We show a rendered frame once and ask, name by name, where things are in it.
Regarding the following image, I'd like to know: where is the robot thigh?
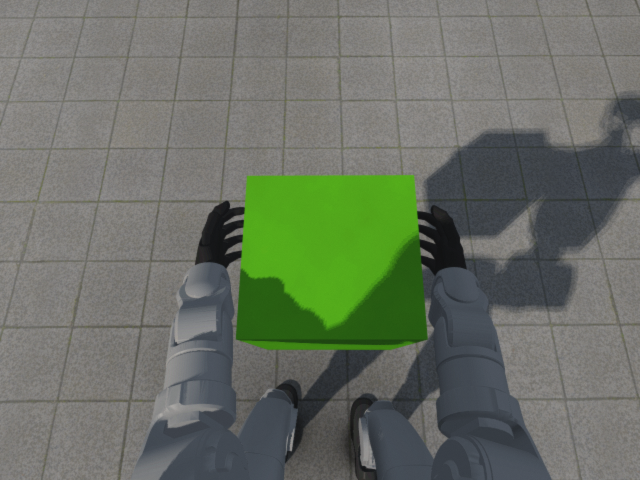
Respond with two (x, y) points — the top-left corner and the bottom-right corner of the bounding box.
(359, 409), (434, 480)
(237, 397), (298, 480)

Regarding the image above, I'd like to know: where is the robot right thigh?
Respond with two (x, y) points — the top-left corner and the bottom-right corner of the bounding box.
(359, 409), (434, 480)

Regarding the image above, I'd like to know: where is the robot right hand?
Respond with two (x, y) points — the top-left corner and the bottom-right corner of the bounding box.
(417, 205), (467, 275)

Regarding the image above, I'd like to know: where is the left robot upper arm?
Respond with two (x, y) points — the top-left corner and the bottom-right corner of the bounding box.
(131, 427), (250, 480)

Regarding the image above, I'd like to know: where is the carton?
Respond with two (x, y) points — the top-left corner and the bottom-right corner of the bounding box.
(236, 175), (428, 350)

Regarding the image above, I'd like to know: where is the robot right forearm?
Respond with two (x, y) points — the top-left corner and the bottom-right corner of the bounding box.
(428, 267), (548, 471)

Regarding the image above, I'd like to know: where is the right robot upper arm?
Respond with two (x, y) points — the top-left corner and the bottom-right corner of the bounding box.
(431, 434), (552, 480)

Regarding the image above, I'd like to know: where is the robot left hand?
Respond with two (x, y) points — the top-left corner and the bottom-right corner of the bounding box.
(195, 201), (245, 268)

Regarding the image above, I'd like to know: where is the robot left forearm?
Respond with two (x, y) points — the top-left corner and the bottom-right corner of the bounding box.
(130, 262), (236, 480)

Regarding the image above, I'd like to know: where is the robot left thigh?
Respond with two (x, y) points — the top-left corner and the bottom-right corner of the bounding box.
(237, 397), (298, 480)

